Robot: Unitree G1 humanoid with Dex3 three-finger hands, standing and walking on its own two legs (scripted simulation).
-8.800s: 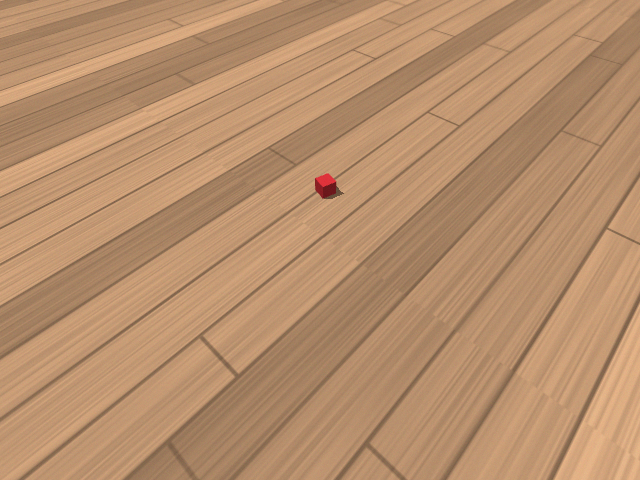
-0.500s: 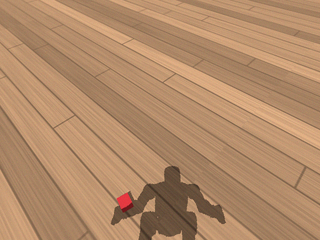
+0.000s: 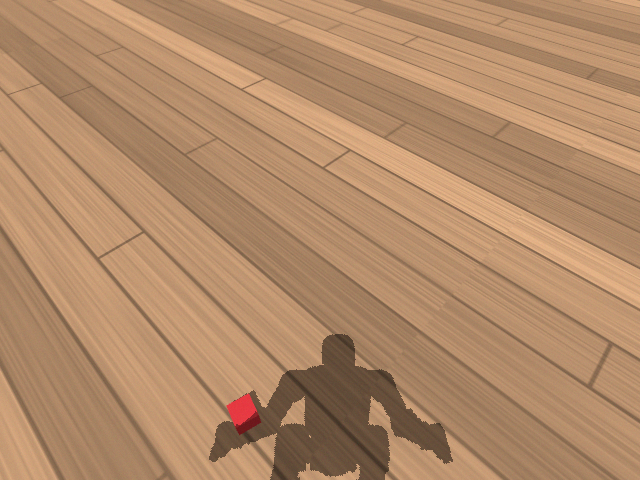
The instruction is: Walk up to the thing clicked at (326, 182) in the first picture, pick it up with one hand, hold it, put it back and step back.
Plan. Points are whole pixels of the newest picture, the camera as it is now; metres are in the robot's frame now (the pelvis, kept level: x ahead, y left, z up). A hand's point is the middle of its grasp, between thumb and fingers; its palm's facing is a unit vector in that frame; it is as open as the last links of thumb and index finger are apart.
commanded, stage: walk up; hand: left
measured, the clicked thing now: (244, 414) +0.42 +0.23 -0.73
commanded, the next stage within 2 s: none
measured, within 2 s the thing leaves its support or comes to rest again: neither
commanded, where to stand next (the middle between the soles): +0.05 -0.01 m, yaw +0 degrees
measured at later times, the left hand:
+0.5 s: hand out of the picture +0.10 +0.27 -0.16, palm faces +0.00 -0.93 -0.37, open 7.4 cm
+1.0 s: hand out of the picture +0.15 +0.25 -0.14, palm faces -0.02 -0.94 -0.33, open 7.4 cm
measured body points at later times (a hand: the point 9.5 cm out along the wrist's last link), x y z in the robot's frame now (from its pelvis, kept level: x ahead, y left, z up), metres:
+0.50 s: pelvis +0.04 +0.00 -0.01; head +0.07 +0.01 +0.44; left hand +0.10 +0.32 -0.14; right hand +0.16 -0.29 -0.13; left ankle +0.07 +0.13 -0.74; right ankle +0.04 -0.12 -0.74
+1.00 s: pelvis +0.04 +0.00 +0.01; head +0.05 +0.00 +0.46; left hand +0.15 +0.30 -0.12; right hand +0.12 -0.31 -0.12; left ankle +0.07 +0.13 -0.74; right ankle +0.04 -0.12 -0.74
